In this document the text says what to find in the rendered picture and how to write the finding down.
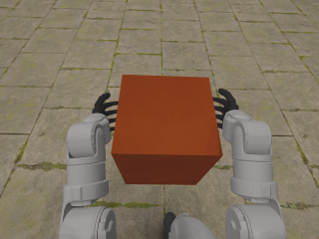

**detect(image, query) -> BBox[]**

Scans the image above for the right robot shin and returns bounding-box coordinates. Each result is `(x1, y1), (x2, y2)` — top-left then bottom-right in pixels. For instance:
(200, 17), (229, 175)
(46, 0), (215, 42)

(168, 213), (189, 239)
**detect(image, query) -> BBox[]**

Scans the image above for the right robot upper arm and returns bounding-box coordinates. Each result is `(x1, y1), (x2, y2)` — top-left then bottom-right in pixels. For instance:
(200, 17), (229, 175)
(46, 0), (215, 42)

(224, 204), (287, 239)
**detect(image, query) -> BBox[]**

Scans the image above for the robot left forearm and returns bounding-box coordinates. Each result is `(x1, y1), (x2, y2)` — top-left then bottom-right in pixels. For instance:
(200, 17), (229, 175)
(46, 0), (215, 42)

(58, 113), (112, 239)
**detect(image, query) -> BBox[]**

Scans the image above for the robot right forearm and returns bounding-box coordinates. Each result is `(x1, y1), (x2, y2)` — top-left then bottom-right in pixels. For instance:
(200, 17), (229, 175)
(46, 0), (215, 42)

(222, 110), (287, 239)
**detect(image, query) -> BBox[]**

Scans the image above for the robot right hand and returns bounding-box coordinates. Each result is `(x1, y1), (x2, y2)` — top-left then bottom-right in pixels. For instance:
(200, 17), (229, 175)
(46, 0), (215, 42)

(212, 89), (239, 129)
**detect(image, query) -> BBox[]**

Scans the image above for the carton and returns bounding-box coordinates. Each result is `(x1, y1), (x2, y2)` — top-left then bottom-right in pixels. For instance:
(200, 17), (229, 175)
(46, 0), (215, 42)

(111, 75), (223, 185)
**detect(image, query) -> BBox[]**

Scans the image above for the robot right foot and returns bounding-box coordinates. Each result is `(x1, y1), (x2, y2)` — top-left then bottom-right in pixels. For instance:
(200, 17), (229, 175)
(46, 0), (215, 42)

(163, 212), (176, 239)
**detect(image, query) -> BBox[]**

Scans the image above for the left robot upper arm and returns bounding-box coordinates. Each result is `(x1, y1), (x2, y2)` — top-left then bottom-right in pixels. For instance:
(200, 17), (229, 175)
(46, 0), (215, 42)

(59, 206), (118, 239)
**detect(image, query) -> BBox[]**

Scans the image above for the robot left hand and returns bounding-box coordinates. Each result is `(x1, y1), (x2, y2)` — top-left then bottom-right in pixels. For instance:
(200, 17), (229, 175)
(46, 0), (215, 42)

(92, 93), (119, 131)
